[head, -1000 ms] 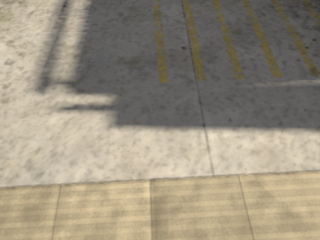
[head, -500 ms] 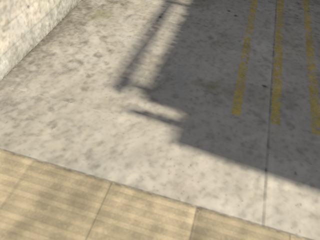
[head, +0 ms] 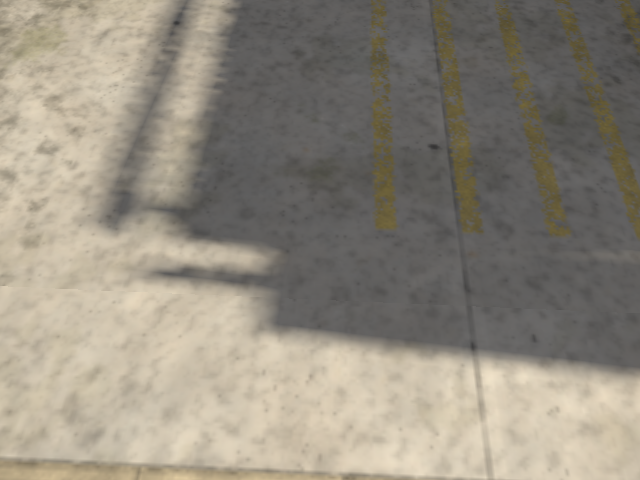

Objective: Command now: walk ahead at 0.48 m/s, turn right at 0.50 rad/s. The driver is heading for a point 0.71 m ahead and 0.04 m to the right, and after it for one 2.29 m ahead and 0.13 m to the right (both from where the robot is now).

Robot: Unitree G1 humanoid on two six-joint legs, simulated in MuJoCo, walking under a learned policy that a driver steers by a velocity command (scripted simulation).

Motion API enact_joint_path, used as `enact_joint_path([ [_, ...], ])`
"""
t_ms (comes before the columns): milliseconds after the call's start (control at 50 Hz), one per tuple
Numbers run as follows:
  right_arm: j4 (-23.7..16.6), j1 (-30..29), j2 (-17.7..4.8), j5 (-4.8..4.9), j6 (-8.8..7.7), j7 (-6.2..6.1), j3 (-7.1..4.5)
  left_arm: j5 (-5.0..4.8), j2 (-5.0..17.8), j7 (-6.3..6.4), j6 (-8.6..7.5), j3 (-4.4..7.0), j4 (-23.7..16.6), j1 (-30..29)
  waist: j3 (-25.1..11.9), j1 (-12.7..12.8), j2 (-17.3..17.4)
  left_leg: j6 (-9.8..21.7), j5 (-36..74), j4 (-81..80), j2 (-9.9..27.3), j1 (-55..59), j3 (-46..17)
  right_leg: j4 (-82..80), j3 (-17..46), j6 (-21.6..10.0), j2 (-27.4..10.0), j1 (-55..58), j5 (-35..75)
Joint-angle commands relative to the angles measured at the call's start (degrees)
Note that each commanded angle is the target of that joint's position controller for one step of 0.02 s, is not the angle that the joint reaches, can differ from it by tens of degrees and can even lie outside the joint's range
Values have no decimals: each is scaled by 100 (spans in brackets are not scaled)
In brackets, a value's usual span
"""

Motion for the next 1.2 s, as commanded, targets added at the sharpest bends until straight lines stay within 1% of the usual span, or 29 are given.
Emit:
enact_joint_path([
  [20,-783,-426,-834,-72,-272,-1,-212,75,664,102,-38,191,-290,510,-600,156,84,-14,512,-42,514,-2250,-429,-1782,2554,-1169,-1619,2089,200],
  [60,-729,-157,-743,-148,-121,-15,-205,89,648,146,-51,193,-346,267,-462,-86,-202,-217,653,-398,582,-1851,-312,-2028,2242,-1234,-1426,1268,584],
  [100,-762,-223,-615,-207,-27,-52,-164,65,732,195,-77,210,-277,282,-341,-122,-247,-429,940,-988,565,-1694,-153,-2078,1828,-1202,-1273,662,903],
  [180,-998,-1226,-346,-191,-64,-43,-48,5,879,286,-17,256,-136,560,-240,298,-368,-565,2557,-2915,270,-1273,-40,-1877,1436,-817,-880,301,382],
  [260,-1120,-1654,-582,-31,-153,46,-140,-69,909,317,74,276,15,963,-404,474,-505,-519,2743,-3847,48,-968,-279,-1372,2066,-637,-1124,909,-276],
  [320,-1015,-1191,-769,-9,-213,95,-273,-5,778,318,109,244,36,934,-515,167,-722,-210,2165,-4119,62,-458,-231,-736,2426,-418,-1316,1320,-332],
  [340,-906,-762,-844,-47,-236,78,-341,29,581,305,108,182,54,1011,-673,-32,-708,-34,1999,-4254,65,157,-138,-290,2306,-272,-1131,1266,-125],
  [360,-866,-98,-1084,-153,-270,42,-416,77,208,269,85,46,10,1109,-1246,-318,-224,328,1619,-4313,786,1241,-838,1075,1903,-46,-784,909,-397],
  [380,-674,460,-1665,-269,-209,51,-559,-36,-169,263,12,-74,-98,1876,-1901,-80,1578,1284,352,-4938,2019,2979,-3437,3108,1039,394,65,-883,-1980],
  [400,-552,702,-1338,-117,-176,125,-526,-140,300,282,-17,-16,-38,1874,-1789,-231,1745,1518,-1206,-5445,2304,3119,-4798,4073,1150,479,-165,-1916,-2421],
  [420,-611,433,-936,-78,-159,114,-415,-142,699,291,-9,88,-71,1288,-1063,-378,1037,1293,-1255,-5513,2063,2606,-4063,4395,1236,465,-400,-2176,-1906],
  [440,-640,170,-790,-118,-120,98,-360,-52,721,305,-3,92,-175,800,-714,-359,597,1126,-531,-5455,1785,2061,-3189,4326,1017,466,-590,-2098,-1493],
  [460,-619,-22,-679,-151,-94,93,-314,40,639,299,-28,81,-269,512,-432,-289,454,1108,212,-5514,1535,1583,-2604,3995,949,456,-729,-2017,-1200],
  [520,-518,-161,-487,-131,-119,76,-236,40,371,232,-9,53,-233,597,-368,-15,738,1089,1374,-5818,1157,1004,-1723,3239,699,493,-1003,-1427,-822],
  [640,-216,63,-858,-26,-53,38,-322,77,27,158,-59,-108,-373,-256,-208,-220,510,1155,2267,-6145,1093,909,-809,1144,377,637,-1043,-1194,378],
  [720,20,391,-958,38,21,42,-330,7,81,75,-105,-102,-490,-861,-74,-422,500,1054,2294,-6086,1142,990,-576,265,230,631,-870,-744,941],
  [780,155,483,-1035,69,106,23,-358,-11,193,6,-144,-64,-601,-1070,23,-362,520,951,2523,-5889,1361,1394,-640,-103,242,426,-819,-659,622],
  [820,184,370,-1133,80,169,-5,-386,19,354,5,-164,21,-512,-677,-194,-36,532,810,3546,-5362,1330,1527,-503,-391,82,236,-657,58,430],
  [840,188,351,-1074,80,188,-17,-361,56,548,44,-156,136,-304,-30,-610,291,427,683,4350,-4572,1088,1394,-253,-533,-44,86,-518,1027,452],
  [860,107,309,-879,4,180,-33,-272,89,842,105,-137,262,-85,916,-1290,714,229,480,3973,-3298,820,666,-5,-368,388,-163,-953,2492,515],
  [880,-120,674,-334,-108,94,-37,-93,238,1442,158,-89,373,-43,1490,-2068,666,-1047,3,1722,-1084,-21,-1440,375,-504,2696,-913,-2441,4505,545],
  [900,-45,803,-415,-65,-7,-31,-86,166,1199,143,-55,301,6,1563,-2469,643,-1590,-109,-932,-66,-326,-2234,-283,-1191,4178,-1344,-2914,4631,759],
  [920,-65,498,-868,54,-36,-2,-221,122,885,138,-51,186,-12,1169,-1674,583,-1049,-132,-775,344,-7,-2568,-427,-1165,3378,-1175,-2752,3933,1312],
  [940,-84,210,-859,87,-15,2,-220,127,657,134,-54,118,-48,815,-1213,442,-681,-137,-453,249,208,-2459,-303,-1112,2426,-1001,-2519,3220,2208],
  [960,-67,68,-777,25,44,-22,-222,148,463,99,-72,65,-30,483,-914,262,-331,-176,-194,-104,371,-2267,-232,-1205,1815,-842,-2243,2580,2824],
  [980,-27,101,-726,2,148,-54,-253,156,321,80,-104,30,-26,225,-781,80,-398,-207,7,-441,497,-1934,-257,-1374,1367,-716,-2054,2089,3027],
  [1020,88,360,-468,-3,324,-85,-225,239,341,86,-193,51,96,61,-785,-114,-542,-315,469,-654,406,-1297,-248,-1635,839,-719,-1948,1457,3586],
  [1060,-6,249,-416,-28,408,-128,-237,281,458,147,-228,89,214,-93,-676,-198,-549,-391,891,-1088,374,-1288,-276,-1790,445,-756,-1951,1246,3778],
  [1200,-566,-767,-360,-35,448,61,-235,177,740,408,66,173,527,51,-590,181,-378,-284,1977,-2752,406,-1335,22,-1770,-197,-647,-2042,1892,3096],
])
